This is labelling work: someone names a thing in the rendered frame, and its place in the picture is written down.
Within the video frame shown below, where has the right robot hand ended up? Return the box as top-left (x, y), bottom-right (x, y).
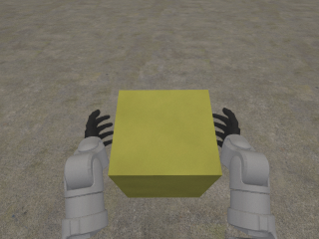
top-left (212, 108), bottom-right (240, 147)

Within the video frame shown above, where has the robot right forearm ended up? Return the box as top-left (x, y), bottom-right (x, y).
top-left (220, 133), bottom-right (277, 239)

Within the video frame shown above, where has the carton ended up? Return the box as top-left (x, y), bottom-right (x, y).
top-left (108, 90), bottom-right (222, 198)

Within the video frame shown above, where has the left robot hand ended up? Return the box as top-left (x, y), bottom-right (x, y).
top-left (84, 110), bottom-right (114, 146)

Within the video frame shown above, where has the robot left forearm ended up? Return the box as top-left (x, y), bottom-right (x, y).
top-left (61, 136), bottom-right (109, 239)

